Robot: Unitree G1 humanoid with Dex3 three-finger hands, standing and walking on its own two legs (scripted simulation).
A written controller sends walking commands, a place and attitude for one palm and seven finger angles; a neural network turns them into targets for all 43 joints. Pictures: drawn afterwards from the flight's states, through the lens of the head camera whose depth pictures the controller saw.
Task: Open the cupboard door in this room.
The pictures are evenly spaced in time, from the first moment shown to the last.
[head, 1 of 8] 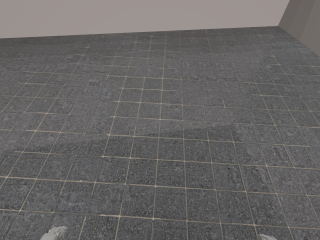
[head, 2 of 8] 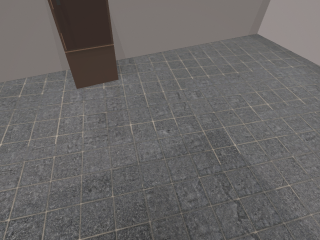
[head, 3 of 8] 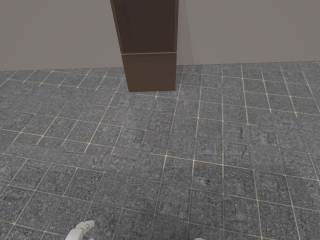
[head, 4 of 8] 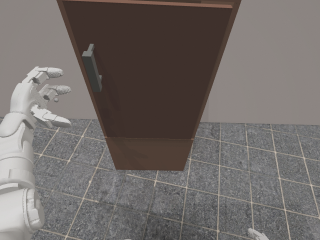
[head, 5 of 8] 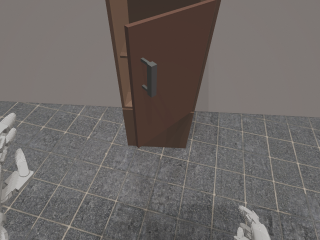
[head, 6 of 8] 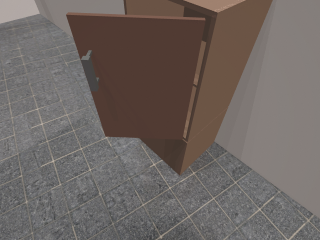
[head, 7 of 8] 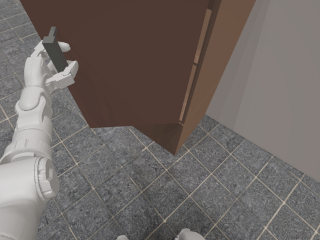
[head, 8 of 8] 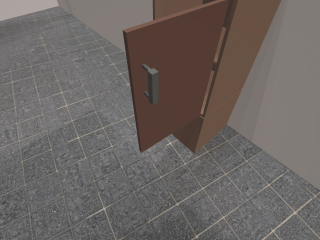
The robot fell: no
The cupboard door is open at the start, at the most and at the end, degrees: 0 87 86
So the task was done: yes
